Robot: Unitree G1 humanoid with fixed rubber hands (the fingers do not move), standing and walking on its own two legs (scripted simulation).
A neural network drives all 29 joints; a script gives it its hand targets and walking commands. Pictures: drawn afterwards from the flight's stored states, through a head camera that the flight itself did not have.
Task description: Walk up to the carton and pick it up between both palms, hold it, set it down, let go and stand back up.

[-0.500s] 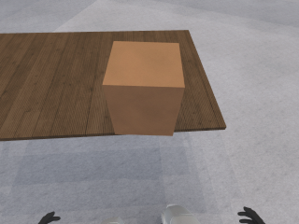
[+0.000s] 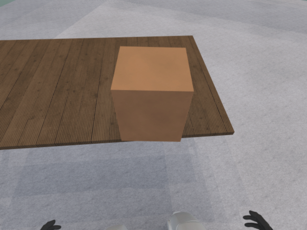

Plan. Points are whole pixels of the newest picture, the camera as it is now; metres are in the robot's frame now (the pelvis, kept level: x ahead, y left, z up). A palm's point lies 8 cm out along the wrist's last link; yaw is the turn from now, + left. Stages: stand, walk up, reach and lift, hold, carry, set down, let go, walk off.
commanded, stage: walk up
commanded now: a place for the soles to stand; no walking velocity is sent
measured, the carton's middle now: (151, 96) +0.50 -0.01 +0.02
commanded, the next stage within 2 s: none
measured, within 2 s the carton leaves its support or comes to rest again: neither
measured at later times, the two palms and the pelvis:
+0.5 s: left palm out of the picture +0.11 +0.31 -0.11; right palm out of the picture +0.06 -0.29 -0.08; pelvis +0.02 +0.02 +0.00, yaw -1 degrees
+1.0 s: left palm out of the picture +0.13 +0.31 -0.10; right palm out of the picture +0.06 -0.29 -0.10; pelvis +0.03 +0.02 +0.00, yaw -3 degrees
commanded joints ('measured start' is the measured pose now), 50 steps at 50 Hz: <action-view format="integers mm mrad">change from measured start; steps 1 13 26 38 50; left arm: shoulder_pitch -22 0 -33 12 -25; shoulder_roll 215 323 198 315 213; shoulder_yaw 85 119 87 118 94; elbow -48 -67 -82 -43 -49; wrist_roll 11 23 9 32 23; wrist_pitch -35 -32 -26 -14 -9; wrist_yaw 1 -11 -7 -1 -19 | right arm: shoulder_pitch -62 101 101 106 42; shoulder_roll -327 -267 -324 -269 -319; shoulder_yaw -114 -124 -133 -121 -122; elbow -26 -18 -50 -6 -17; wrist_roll -25 -10 -20 -11 -29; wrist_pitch -31 -37 -41 4 -52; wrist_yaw -18 8 -31 -7 -28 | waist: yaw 36 -26 -17 24 18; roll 115 -145 216 -186 122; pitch -4 5 -49 27 -7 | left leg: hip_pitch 94 -27 227 -150 156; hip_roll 298 -22 281 -9 296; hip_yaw -272 -58 -223 -79 -306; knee -361 -148 -307 69 -413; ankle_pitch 446 -63 785 -165 364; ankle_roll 211 63 207 38 197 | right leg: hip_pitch -71 -9 -168 -7 -170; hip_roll -61 -222 -63 -226 -67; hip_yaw -51 432 -89 521 -29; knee -87 -404 5 -563 2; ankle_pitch -69 12 -20 -323 -60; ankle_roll -18 -232 -16 -234 -2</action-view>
